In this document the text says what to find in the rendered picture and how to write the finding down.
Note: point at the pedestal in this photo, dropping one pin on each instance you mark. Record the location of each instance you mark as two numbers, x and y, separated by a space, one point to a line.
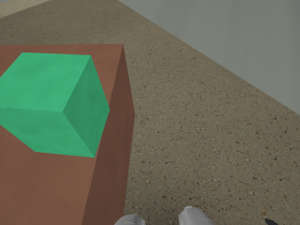
39 188

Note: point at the right robot thigh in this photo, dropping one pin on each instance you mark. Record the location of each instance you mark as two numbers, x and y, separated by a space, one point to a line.
194 216

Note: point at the carton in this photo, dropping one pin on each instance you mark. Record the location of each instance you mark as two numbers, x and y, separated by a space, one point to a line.
54 103

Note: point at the robot thigh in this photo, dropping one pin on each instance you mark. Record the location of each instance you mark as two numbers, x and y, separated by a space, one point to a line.
194 216
130 220

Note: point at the left robot thigh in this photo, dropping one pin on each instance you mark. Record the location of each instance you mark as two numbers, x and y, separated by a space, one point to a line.
130 220

